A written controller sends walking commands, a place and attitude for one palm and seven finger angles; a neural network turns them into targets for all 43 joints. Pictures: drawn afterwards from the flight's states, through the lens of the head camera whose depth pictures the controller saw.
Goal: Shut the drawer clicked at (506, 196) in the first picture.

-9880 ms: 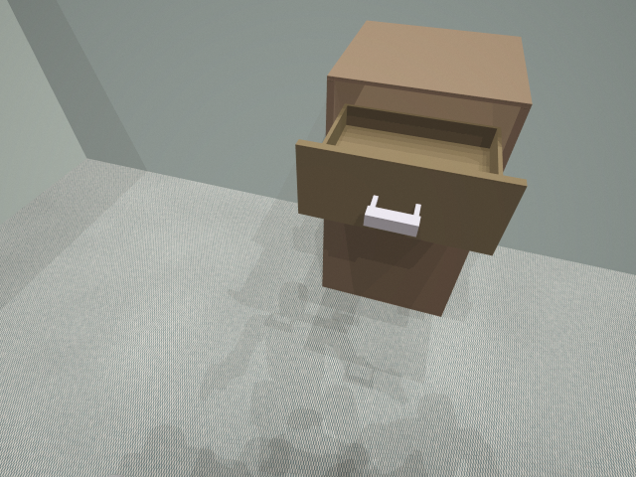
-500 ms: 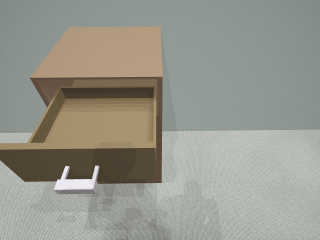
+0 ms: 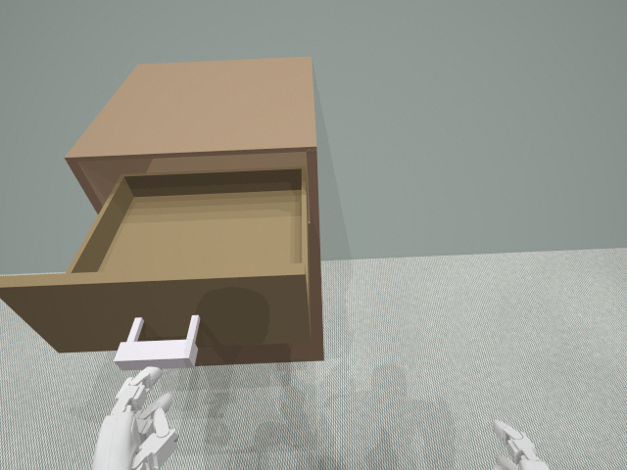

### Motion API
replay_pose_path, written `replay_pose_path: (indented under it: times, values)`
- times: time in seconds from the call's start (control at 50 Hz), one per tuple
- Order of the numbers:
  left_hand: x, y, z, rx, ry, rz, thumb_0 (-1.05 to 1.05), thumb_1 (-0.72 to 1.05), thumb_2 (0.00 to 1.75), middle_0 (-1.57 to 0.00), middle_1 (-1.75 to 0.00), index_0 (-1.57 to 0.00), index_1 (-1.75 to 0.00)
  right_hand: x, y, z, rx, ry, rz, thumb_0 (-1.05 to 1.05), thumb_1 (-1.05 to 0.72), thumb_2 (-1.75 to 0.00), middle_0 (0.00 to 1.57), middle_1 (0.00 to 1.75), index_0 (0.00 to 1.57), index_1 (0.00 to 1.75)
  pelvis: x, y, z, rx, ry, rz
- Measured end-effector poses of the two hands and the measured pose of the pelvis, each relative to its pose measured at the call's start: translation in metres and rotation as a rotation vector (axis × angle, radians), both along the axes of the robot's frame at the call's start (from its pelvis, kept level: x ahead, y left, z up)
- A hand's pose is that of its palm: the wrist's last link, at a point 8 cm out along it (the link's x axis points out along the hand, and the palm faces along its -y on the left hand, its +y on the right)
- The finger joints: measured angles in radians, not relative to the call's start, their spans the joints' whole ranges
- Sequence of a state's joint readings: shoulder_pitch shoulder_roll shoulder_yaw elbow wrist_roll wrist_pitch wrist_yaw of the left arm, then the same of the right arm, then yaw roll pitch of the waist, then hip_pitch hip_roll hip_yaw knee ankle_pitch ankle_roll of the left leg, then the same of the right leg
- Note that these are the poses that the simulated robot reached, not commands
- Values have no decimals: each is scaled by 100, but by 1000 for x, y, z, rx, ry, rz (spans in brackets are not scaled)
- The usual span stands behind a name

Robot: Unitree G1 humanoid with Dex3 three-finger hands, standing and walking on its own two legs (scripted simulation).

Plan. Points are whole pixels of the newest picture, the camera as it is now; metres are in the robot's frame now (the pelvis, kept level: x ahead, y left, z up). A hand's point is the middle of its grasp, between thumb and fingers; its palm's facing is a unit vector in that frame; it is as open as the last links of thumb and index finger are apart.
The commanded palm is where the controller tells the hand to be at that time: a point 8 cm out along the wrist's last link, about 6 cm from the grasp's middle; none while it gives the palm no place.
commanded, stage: raise the hand and make a fist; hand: left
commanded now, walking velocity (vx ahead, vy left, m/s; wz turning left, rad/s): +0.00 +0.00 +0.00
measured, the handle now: (161, 339) +0.31 +0.23 +0.00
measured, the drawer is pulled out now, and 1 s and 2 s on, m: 0.29 0.29 0.29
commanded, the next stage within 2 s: bring the fist close to the handle in 1.66 s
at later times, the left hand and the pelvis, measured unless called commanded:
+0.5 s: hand (184, 456) +0.15 +0.15 +0.01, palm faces +0.06 -1.00 -0.05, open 4.3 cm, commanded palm +0.11 +0.22 +0.02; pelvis -0.02 -0.02 -0.05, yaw +1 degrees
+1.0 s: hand (143, 460) +0.14 +0.18 +0.06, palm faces +0.10 -0.99 -0.07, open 3.1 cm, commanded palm +0.08 +0.23 +0.07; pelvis +0.00 +0.00 -0.03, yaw +1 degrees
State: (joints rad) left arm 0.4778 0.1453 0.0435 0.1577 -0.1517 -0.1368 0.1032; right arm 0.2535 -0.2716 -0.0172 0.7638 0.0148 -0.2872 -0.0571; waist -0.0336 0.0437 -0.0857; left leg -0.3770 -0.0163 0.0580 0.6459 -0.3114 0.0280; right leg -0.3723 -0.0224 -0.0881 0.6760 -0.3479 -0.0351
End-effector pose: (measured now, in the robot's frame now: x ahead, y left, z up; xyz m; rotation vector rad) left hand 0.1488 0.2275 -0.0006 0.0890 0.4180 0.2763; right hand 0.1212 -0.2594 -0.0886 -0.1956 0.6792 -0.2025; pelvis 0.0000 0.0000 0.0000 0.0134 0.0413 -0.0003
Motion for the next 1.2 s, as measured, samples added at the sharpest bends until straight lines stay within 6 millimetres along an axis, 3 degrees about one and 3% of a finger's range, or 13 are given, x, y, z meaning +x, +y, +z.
replay_pose_path:
  times: [0.06, 0.1, 0.18, 0.26, 0.32, 0.42, 0.52, 0.62, 0.72, 0.8, 1.0, 1.1, 1.2]
  values:
    - [-18, -11, -22, -100, -63, -47, 2, 93, 90, -33, -45, -23, -41, 33, -5, 20, -32, -128, 45, 2, -91, -90, 20, 30, 20, 30, -6, -6, -13, 7, 52, -18]
    - [-34, -23, -26, -139, -129, -82, 2, 93, 90, -37, -49, -27, -45, 52, -4, 30, -66, -184, 99, 2, -91, -90, 20, 30, 20, 30, -9, -10, -22, 4, 71, -16]
    - [-55, -27, -6, -75, -319, -114, 2, 91, 90, -45, -57, -39, -55, 83, 5, 32, -94, -253, 200, 1, -91, -90, 19, 30, 20, 30, -13, -14, -40, -15, 95, 10]
    - [-52, -17, 12, 41, -492, -140, 2, 90, 90, -53, -66, -50, -64, 98, 23, 11, -44, -277, 257, 1, -90, -90, 19, 30, 20, 30, -24, -18, -59, -32, 123, 31]
    - [-41, -19, 12, 20, -481, -188, 2, 90, 90, -59, -72, -57, -71, 93, 38, -8, 25, -251, 260, 1, -90, -90, 19, 30, 20, 30, -29, -20, -66, -34, 132, 33]
    - [-26, -31, 9, -59, -322, -271, 2, 90, 90, -69, -83, -68, -83, 60, 49, -29, 110, -141, 189, 1, -90, -90, 20, 30, 21, 30, -24, -22, -58, -29, 128, 28]
    - [-19, -19, 23, -31, -303, -200, 2, 90, 90, -79, -94, -79, -94, 28, 36, -38, 106, -27, 96, 2, -90, -90, 20, 30, 21, 30, -14, -23, -47, -21, 117, 17]
    - [-21, -3, 34, 17, -314, -162, 2, 90, 90, -89, -104, -89, -105, 15, 12, -37, 54, 22, 47, 2, -90, -90, 20, 30, 21, 30, -8, -22, -42, -20, 116, 17]
    - [-27, -3, 37, -6, -293, -215, 2, 90, 90, -99, -115, -98, -115, 24, -5, -23, 0, -25, 26, 2, -90, -90, 20, 30, 20, 30, -4, -17, -38, -23, 111, 17]
    - [-31, -1, 45, -10, -318, -218, 2, 90, 90, -107, -124, -107, -124, 43, -4, -7, -18, -100, 32, 2, -90, -90, 20, 30, 20, 30, -2, -14, -35, -25, 103, 15]
    - [-37, 1, 66, -5, -369, -193, 2, 90, 90, -127, -146, -127, -146, 87, 40, 22, 44, -256, 141, 2, -90, -90, 20, 30, 20, 30, 3, -4, -29, -36, 70, 24]
    - [-42, 2, 76, 2, -363, -201, 2, 90, 90, -134, -154, -134, -154, 94, 61, 29, 82, -283, 182, 2, -90, -90, 20, 30, 20, 30, 4, -1, -26, -39, 49, 26]
    - [-46, 4, 89, 16, -388, -192, 2, 90, 90, -138, -157, -138, -158, 90, 71, 29, 100, -283, 203, 2, -90, -90, 20, 30, 21, 30, 3, 2, -23, -41, 30, 27]
